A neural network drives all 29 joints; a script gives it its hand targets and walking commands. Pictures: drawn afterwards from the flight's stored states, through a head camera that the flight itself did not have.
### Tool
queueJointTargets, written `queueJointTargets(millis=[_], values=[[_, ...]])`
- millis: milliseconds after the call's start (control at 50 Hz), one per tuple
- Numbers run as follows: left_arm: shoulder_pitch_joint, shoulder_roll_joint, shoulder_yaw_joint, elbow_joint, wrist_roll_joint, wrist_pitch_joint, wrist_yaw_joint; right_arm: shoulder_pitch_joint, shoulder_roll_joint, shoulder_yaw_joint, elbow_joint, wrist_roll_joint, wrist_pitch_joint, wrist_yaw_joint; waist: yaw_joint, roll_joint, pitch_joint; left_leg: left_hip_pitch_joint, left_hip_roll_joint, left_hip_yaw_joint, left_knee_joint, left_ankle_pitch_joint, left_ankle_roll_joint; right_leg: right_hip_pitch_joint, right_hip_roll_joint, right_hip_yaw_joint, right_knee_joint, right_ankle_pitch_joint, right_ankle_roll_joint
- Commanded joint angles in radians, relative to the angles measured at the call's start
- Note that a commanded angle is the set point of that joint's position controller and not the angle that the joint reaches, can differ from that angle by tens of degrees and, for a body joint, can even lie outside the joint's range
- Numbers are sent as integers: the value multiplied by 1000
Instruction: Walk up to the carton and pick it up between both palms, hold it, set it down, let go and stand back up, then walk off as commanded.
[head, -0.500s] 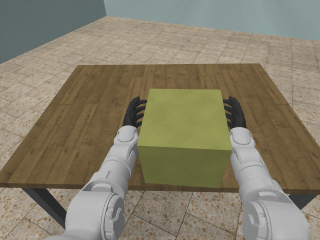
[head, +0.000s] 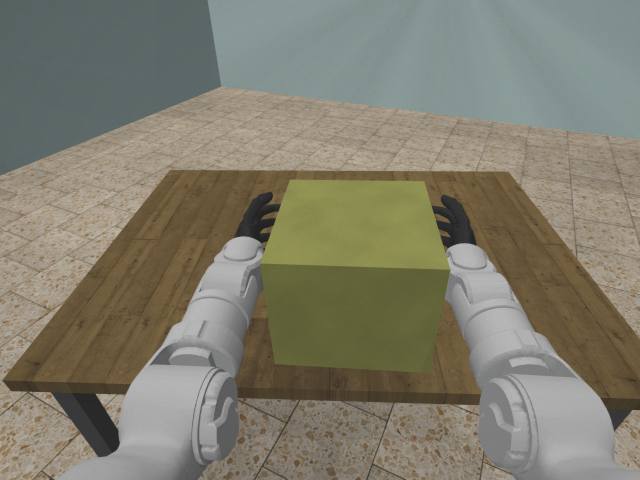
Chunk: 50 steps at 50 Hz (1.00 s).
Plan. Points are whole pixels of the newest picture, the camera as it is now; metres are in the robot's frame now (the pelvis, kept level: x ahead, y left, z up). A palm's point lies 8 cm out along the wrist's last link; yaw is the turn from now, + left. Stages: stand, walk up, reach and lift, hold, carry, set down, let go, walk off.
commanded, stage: reach and lift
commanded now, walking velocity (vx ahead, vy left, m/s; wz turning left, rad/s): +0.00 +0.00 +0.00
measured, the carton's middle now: (353, 267) +0.37 -0.01 +0.15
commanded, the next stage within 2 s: hold in 0.90 s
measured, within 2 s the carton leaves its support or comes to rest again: neither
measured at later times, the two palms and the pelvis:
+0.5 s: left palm (243, 229) +0.40 +0.13 +0.19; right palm (454, 244) +0.40 -0.14 +0.17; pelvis +0.01 +0.01 +0.00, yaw +0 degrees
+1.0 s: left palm (239, 224) +0.40 +0.14 +0.20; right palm (454, 239) +0.39 -0.14 +0.18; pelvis +0.00 +0.01 +0.00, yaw +0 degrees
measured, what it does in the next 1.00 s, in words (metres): stands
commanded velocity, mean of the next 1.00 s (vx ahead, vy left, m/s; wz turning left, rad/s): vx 0.00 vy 0.00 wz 0.00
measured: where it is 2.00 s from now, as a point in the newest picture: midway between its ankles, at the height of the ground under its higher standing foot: outside the picture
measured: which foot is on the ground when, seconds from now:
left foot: down 0.00-1.00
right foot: down 0.00-1.00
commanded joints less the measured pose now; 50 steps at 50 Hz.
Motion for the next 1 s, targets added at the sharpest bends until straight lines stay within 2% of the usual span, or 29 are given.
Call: queueJointTargets(millis=[0, 40, 80, 120, 140, 180, 220, 240, 280, 320, 380, 420, 440, 480, 520, 580, 620, 640, 680, 700, 740, 760, 800, 820, 840, 860, 900, 960, 980], values=[[-902, -670, -225, -391, -59, -34, -97, -948, 804, 440, -291, 259, -46, 162, 9, -50, -351, 185, -65, 32, -168, 32, 43, 349, 5, 12, -204, 149, 78], [-828, -661, -178, -348, -25, -6, -109, -996, 812, 446, -345, 253, -43, 152, 37, -92, -319, 187, -61, 44, -175, 18, 62, 377, -5, 23, -221, 148, 82], [-893, -658, -201, -446, -52, -12, -108, -967, 810, 460, -362, 270, -31, 149, 21, -79, -362, 194, -62, 30, -180, 26, 58, 389, -1, 23, -209, 147, 86], [-875, -657, -219, -428, -51, 11, -109, -930, 799, 450, -330, 273, -9, 146, 11, -34, -318, 224, -63, 30, -174, 30, 49, 350, 1, 20, -213, 131, 80], [-827, -640, -206, -443, -54, 19, -114, -941, 822, 513, -406, 302, -10, 139, 43, -88, -347, 214, -73, 39, -168, 61, 65, 412, -7, 31, -209, 199, 86], [-860, -688, -271, -513, -53, 26, -96, -930, 787, 509, -375, 309, -1, 144, 11, -25, -382, 267, -55, 16, -154, 110, 36, 357, 24, 5, -191, 198, 69], [-827, -713, -291, -499, -73, 33, -95, -983, 811, 533, -465, 324, -11, 141, 22, -52, -407, 272, -61, 16, -140, 150, 38, 359, 27, 0, -191, 237, 75], [-803, -714, -294, -469, -75, 54, -104, -959, 787, 513, -457, 320, 0, 134, 1, -55, -409, 277, -64, 11, -139, 127, 42, 355, 19, 10, -199, 223, 79], [-765, -676, -227, -479, -28, 71, -109, -918, 803, 531, -443, 325, 20, 129, 46, -69, -320, 276, -58, 26, -156, 117, 60, 372, 18, 23, -208, 207, 83], [-793, -669, -218, -476, -22, 81, -121, -927, 796, 497, -427, 310, 23, 123, 33, -72, -302, 259, -58, 23, -175, 69, 60, 371, 7, 20, -214, 157, 83], [-696, -705, -269, -474, -36, 105, -119, -969, 775, 547, -514, 348, 15, 120, 38, -64, -355, 304, -56, 13, -147, 166, 49, 367, 29, 5, -210, 221, 74], [-792, -725, -304, -536, -62, 90, -115, -970, 772, 526, -531, 348, 18, 116, 5, -13, -407, 299, -66, 8, -132, 189, 33, 388, 27, 8, -195, 265, 69], [-813, -697, -294, -559, -61, 83, -114, -997, 797, 547, -528, 342, 19, 117, 34, -38, -427, 282, -64, 8, -134, 164, 44, 382, 25, 8, -189, 263, 77], [-708, -709, -302, -543, -54, 106, -121, -923, 794, 583, -538, 367, 32, 106, 34, -50, -407, 309, -64, 17, -133, 211, 43, 408, 23, 11, -193, 321, 83], [-699, -701, -240, -456, -10, 124, -131, -997, 762, 526, -528, 341, 31, 109, 40, -54, -309, 261, -56, 17, -156, 116, 60, 368, 14, 20, -209, 207, 83], [-778, -682, -227, -507, -5, 120, -131, -1012, 776, 502, -489, 324, 33, 119, 43, -63, -318, 254, -59, 14, -177, 54, 67, 352, 17, 14, -217, 119, 74], [-756, -710, -287, -538, -40, 123, -128, -976, 767, 527, -517, 346, 31, 111, 16, -36, -374, 299, -57, 7, -153, 116, 49, 365, 21, 8, -208, 197, 68], [-767, -694, -246, -495, -31, 123, -127, -1025, 779, 507, -488, 325, 30, 116, 40, -59, -312, 290, -52, 16, -166, 89, 63, 326, 23, 7, -216, 151, 74], [-748, -717, -311, -595, -52, 128, -118, -1002, 787, 579, -587, 380, 24, 117, 40, -15, -419, 311, -59, 14, -139, 187, 47, 388, 25, 11, -195, 253, 69], [-752, -718, -305, -574, -53, 123, -115, -1014, 787, 569, -581, 367, 26, 113, 34, -39, -408, 318, -60, 6, -134, 190, 49, 376, 27, 8, -193, 259, 75], [-733, -725, -300, -540, -37, 139, -121, -1001, 757, 540, -526, 356, 34, 112, 22, -28, -351, 316, -54, 0, -152, 168, 49, 343, 35, 3, -206, 201, 67], [-727, -703, -253, -522, -35, 142, -128, -1023, 761, 534, -536, 348, 37, 114, 48, -57, -330, 285, -58, 13, -155, 128, 64, 360, 19, 20, -217, 172, 73], [-729, -747, -302, -566, -49, 150, -116, -976, 744, 532, -513, 356, 40, 118, 20, -14, -348, 333, -50, -3, -147, 166, 44, 328, 34, 1, -208, 183, 59], [-725, -734, -290, -564, -37, 157, -115, -998, 759, 550, -541, 366, 40, 117, 40, -44, -369, 335, -47, 8, -147, 171, 51, 345, 36, 2, -217, 177, 65], [-673, -725, -281, -493, -19, 175, -120, -991, 725, 530, -508, 355, 46, 113, 31, -25, -291, 297, -51, 3, -161, 125, 52, 327, 28, 4, -226, 142, 62], [-706, -691, -238, -490, -4, 172, -130, -962, 725, 495, -447, 332, 57, 116, 21, -71, -221, 274, -49, 3, -174, 57, 64, 308, 23, 7, -232, 82, 65], [-762, -697, -276, -583, -23, 159, -127, -975, 767, 522, -505, 344, 55, 116, 24, -43, -323, 284, -55, 7, -169, 81, 59, 348, 25, 10, -220, 125, 61], [-694, -726, -283, -556, -28, 178, -127, -1011, 749, 564, -561, 374, 50, 113, 40, -49, -316, 296, -52, 2, -158, 141, 60, 350, 28, 9, -223, 159, 60], [-734, -718, -288, -573, -31, 175, -130, -995, 756, 548, -533, 363, 55, 110, 13, -54, -324, 299, -53, -2, -167, 101, 58, 344, 30, 1, -223, 132, 64]])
